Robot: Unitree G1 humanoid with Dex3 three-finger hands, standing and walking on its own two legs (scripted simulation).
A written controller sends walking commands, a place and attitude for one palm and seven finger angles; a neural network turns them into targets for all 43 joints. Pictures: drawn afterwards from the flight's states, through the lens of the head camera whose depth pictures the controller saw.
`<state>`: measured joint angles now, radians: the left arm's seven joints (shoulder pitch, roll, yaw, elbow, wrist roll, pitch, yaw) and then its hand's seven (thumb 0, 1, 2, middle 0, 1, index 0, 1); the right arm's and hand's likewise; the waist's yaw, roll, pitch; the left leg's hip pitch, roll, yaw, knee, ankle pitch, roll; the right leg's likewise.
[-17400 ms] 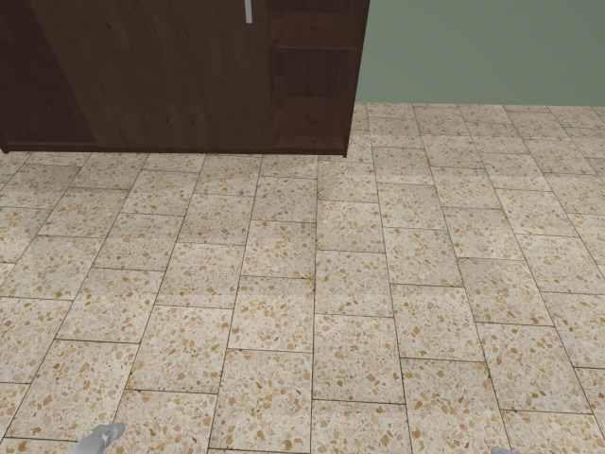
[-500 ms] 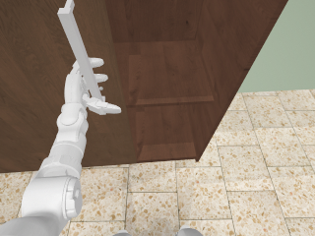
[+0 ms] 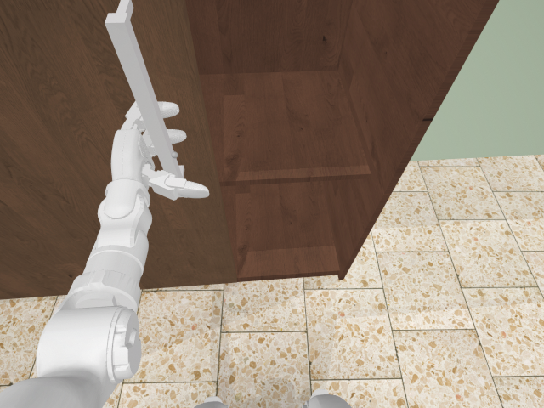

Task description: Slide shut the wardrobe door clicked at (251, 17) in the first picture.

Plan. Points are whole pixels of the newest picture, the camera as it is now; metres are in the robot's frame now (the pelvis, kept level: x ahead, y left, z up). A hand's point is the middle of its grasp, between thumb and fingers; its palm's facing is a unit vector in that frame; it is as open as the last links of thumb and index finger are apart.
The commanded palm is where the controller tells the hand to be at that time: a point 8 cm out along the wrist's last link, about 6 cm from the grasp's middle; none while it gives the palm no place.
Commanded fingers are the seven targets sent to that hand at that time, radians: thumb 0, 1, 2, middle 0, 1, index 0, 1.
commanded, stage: grip the handle and tug to test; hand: left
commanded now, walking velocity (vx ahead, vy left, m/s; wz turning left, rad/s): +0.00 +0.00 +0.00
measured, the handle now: (158, 119) +0.52 +0.15 +0.12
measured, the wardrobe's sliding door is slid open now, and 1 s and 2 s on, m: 0.38 0.38 0.38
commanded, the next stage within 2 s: tug the door sideways, standing still in 1.36 s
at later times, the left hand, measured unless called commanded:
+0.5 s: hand (171, 157) +0.46 +0.13 +0.09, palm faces +0.02 -1.00 +0.00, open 7.4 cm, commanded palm +0.43 +0.18 +0.09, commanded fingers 0.00 0.85 0.88 -0.44 -1.39 -0.44 -1.39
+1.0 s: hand (176, 154) +0.47 +0.13 +0.09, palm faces +0.03 -1.00 -0.01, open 5.3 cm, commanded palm +0.44 +0.18 +0.09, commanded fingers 0.00 0.90 0.90 -0.45 -1.40 -0.45 -1.40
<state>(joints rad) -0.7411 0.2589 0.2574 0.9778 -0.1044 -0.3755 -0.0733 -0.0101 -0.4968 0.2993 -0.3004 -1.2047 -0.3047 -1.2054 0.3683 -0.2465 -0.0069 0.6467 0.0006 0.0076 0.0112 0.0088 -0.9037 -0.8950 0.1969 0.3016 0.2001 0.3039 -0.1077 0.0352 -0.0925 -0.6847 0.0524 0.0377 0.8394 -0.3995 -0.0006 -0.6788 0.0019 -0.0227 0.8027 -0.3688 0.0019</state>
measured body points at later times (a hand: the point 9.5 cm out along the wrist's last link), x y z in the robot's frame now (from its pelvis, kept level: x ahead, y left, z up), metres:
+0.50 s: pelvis +0.00 +0.00 +0.00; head +0.07 +0.00 +0.44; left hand +0.45 +0.19 +0.10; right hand +0.05 -0.26 -0.12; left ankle +0.00 +0.12 -0.70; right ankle +0.01 -0.12 -0.70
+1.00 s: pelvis -0.01 +0.00 +0.00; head +0.08 +0.00 +0.44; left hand +0.46 +0.18 +0.09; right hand +0.03 -0.26 -0.13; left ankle +0.00 +0.12 -0.70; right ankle +0.01 -0.12 -0.70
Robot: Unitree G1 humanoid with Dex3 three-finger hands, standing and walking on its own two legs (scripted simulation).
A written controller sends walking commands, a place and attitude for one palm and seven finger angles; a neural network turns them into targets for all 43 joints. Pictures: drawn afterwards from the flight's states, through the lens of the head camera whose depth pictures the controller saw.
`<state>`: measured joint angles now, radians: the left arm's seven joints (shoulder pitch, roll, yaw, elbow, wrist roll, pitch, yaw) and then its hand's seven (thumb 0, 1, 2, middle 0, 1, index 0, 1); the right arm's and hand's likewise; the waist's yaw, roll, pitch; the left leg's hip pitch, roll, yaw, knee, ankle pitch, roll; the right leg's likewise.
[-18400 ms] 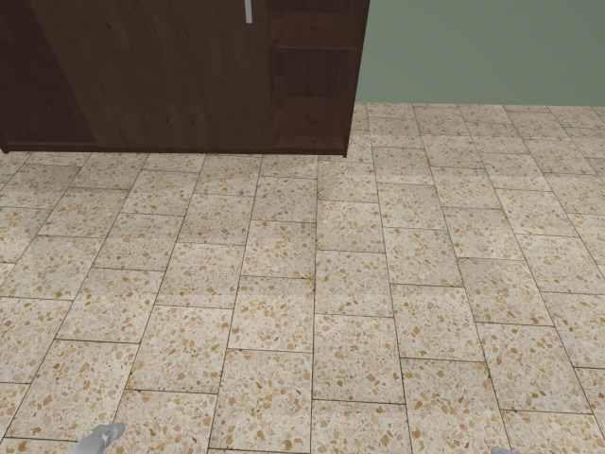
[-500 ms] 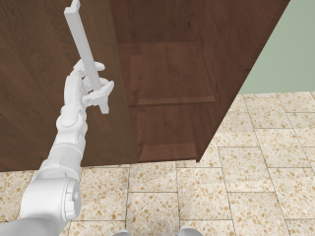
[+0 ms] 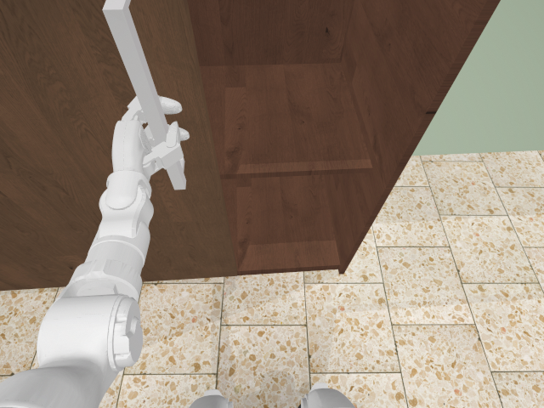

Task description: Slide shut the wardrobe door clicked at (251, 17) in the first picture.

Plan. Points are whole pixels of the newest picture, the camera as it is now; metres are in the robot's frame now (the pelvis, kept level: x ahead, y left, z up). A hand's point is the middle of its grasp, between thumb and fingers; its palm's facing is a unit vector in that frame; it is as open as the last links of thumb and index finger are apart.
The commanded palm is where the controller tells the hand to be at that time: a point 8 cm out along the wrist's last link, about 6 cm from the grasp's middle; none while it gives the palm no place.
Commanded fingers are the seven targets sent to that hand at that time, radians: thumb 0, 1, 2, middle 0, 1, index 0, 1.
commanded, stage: grip the handle and tug to test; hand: left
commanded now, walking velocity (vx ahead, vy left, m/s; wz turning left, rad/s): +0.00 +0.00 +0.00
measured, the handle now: (158, 110) +0.52 +0.15 +0.12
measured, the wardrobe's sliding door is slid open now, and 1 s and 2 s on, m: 0.38 0.38 0.37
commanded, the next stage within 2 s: tug the door sideways, standing still in 0.36 s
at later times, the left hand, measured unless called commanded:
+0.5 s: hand (176, 148) +0.47 +0.12 +0.10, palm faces +0.02 -1.00 -0.01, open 5.6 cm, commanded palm +0.44 +0.17 +0.09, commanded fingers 0.00 0.90 0.90 -0.45 -1.40 -0.45 -1.40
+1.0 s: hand (179, 146) +0.47 +0.12 +0.09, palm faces +0.09 -1.00 -0.02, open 5.5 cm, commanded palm +0.45 +0.12 +0.09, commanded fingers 0.00 0.90 0.90 -0.45 -1.40 -0.45 -1.40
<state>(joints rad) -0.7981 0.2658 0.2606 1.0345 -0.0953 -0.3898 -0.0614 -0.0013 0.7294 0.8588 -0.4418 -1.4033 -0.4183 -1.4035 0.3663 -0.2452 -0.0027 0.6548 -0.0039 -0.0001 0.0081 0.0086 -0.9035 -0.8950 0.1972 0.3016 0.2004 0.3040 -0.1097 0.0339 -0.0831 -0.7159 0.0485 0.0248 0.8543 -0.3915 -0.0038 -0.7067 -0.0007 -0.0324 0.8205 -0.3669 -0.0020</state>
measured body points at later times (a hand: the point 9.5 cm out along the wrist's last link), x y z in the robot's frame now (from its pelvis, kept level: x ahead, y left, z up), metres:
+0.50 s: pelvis +0.04 +0.00 +0.01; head +0.11 -0.01 +0.46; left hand +0.46 +0.18 +0.10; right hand +0.10 -0.26 -0.11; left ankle +0.01 +0.12 -0.70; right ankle +0.01 -0.12 -0.70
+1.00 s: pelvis +0.03 +0.00 +0.01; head +0.11 +0.00 +0.45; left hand +0.46 +0.17 +0.10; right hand +0.11 -0.24 -0.12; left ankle +0.01 +0.12 -0.70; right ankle +0.01 -0.12 -0.70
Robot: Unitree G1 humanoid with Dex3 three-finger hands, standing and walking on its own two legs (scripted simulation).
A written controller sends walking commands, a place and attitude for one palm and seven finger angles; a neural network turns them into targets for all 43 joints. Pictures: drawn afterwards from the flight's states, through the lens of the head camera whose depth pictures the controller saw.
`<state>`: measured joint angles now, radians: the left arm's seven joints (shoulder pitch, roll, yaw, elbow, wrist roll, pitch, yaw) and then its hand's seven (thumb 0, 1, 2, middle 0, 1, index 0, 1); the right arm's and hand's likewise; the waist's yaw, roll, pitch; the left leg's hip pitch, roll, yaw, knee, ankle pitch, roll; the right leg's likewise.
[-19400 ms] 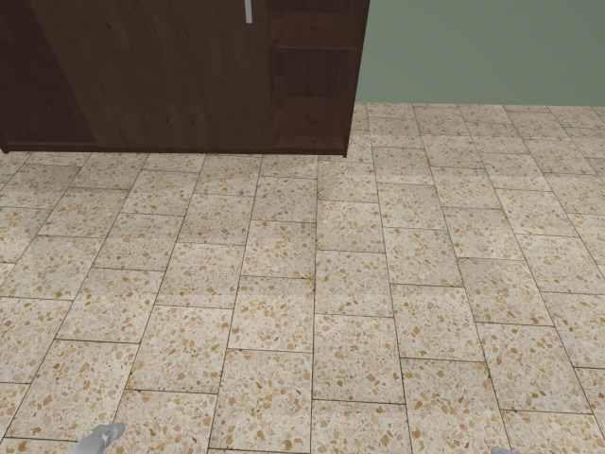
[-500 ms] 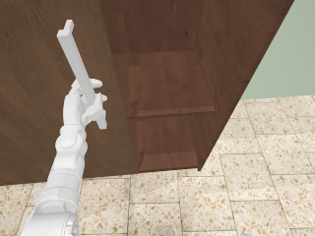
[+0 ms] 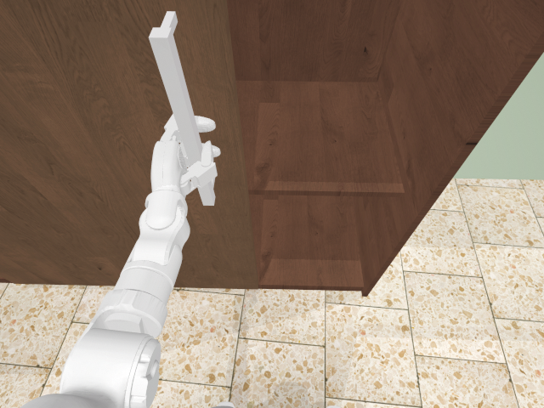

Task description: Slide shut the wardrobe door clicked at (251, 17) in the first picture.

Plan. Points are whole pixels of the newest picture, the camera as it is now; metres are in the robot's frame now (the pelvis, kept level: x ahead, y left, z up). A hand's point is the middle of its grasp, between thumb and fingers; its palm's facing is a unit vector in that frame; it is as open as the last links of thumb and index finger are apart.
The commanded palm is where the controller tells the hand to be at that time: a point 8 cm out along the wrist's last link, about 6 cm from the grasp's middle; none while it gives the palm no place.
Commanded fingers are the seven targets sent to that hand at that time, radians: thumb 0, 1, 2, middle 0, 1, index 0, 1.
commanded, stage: tug the door sideways, standing still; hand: left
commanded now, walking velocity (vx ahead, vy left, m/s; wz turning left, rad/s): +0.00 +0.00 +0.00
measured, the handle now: (193, 129) +0.50 +0.13 +0.11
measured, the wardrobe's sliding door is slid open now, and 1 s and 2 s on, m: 0.38 0.37 0.21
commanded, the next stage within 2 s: step sideways, sliding the door along in 0.38 s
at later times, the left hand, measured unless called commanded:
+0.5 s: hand (213, 166) +0.44 +0.10 +0.09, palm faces +0.03 -1.00 -0.03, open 5.6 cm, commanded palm +0.43 +0.13 +0.09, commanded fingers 0.00 0.90 0.90 -0.45 -1.40 -0.45 -1.40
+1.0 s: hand (214, 163) +0.45 +0.09 +0.09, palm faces +0.14 -0.98 -0.16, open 5.5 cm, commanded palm +0.42 +0.08 +0.09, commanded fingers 0.00 0.90 0.90 -0.45 -1.40 -0.45 -1.40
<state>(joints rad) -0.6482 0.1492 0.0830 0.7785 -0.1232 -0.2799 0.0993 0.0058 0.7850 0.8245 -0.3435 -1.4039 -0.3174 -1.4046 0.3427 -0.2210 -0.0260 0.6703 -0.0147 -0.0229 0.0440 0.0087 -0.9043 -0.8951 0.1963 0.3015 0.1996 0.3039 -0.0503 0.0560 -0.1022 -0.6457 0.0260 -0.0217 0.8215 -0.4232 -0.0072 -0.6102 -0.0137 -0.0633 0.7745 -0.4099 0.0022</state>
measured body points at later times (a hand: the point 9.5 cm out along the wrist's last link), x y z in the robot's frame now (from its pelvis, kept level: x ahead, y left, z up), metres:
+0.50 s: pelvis -0.01 +0.01 +0.00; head +0.07 +0.00 +0.44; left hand +0.44 +0.15 +0.09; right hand +0.05 -0.24 -0.13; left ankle -0.02 +0.12 -0.70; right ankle -0.03 -0.12 -0.70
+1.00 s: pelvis +0.02 -0.06 +0.02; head +0.10 -0.08 +0.46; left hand +0.43 +0.15 +0.10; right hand +0.13 -0.30 -0.12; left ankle -0.02 +0.08 -0.67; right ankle +0.00 -0.11 -0.70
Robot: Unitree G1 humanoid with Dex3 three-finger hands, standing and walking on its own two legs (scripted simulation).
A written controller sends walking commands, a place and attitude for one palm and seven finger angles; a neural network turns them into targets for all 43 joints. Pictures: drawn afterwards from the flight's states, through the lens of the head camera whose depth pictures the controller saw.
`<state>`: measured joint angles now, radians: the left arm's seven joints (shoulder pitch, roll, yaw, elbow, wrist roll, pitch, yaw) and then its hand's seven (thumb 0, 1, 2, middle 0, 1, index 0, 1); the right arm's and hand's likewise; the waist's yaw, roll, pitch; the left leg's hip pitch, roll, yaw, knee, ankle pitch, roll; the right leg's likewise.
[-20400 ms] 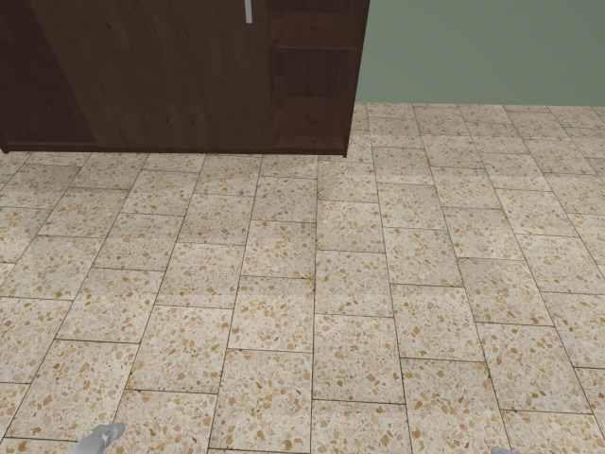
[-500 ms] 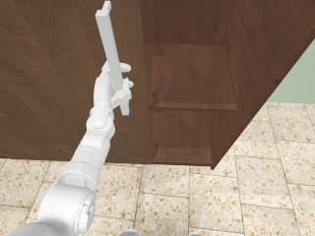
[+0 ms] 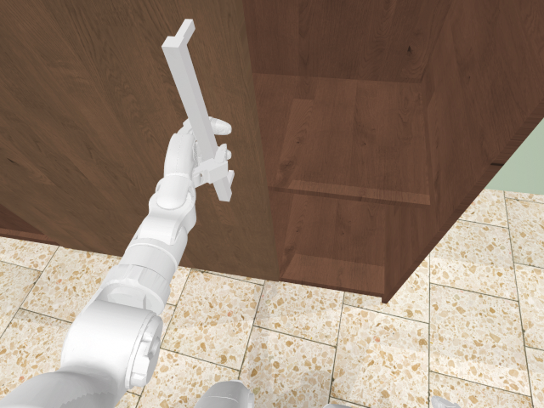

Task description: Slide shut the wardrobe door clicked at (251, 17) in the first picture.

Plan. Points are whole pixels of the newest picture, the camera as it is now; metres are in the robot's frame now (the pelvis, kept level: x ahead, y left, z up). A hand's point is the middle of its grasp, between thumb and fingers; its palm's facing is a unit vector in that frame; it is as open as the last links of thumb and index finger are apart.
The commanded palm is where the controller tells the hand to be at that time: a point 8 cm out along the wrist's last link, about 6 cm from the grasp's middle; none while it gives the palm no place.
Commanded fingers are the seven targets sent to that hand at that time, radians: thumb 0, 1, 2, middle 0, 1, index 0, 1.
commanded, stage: step sideways, sliding the door along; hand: left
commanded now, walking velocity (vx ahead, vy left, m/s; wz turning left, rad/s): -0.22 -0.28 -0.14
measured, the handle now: (210, 130) +0.49 +0.14 +0.09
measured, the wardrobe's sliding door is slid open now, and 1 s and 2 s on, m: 0.37 0.21 0.00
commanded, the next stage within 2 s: none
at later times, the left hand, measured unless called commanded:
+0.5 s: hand (256, 165) +0.44 +0.06 +0.06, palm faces +0.27 -0.95 -0.16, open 6.1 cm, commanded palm +0.41 +0.04 +0.07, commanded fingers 0.00 0.90 0.90 -0.45 -1.40 -0.45 -1.40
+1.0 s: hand (334, 173) +0.43 -0.06 +0.06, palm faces +0.31 -0.93 -0.19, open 6.1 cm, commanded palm +0.39 -0.08 +0.07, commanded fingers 0.00 0.90 0.90 -0.45 -1.40 -0.45 -1.40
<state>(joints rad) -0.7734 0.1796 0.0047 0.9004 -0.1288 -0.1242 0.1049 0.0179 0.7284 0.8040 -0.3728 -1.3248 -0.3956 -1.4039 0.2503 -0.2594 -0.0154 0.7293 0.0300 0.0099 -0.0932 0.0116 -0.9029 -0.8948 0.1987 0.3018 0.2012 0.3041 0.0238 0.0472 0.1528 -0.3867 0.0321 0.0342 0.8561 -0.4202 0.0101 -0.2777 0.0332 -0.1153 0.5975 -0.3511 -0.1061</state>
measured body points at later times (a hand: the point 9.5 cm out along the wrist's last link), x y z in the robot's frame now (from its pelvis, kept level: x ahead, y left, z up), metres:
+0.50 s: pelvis +0.06 -0.12 +0.01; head +0.18 -0.15 +0.44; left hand +0.42 +0.11 +0.08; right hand +0.28 -0.33 -0.12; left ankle +0.02 +0.03 -0.71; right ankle +0.10 -0.18 -0.73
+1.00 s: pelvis +0.09 -0.23 +0.01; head +0.21 -0.27 +0.44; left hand +0.41 -0.01 +0.08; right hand +0.31 -0.44 -0.12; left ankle +0.04 -0.08 -0.68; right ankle +0.15 -0.31 -0.73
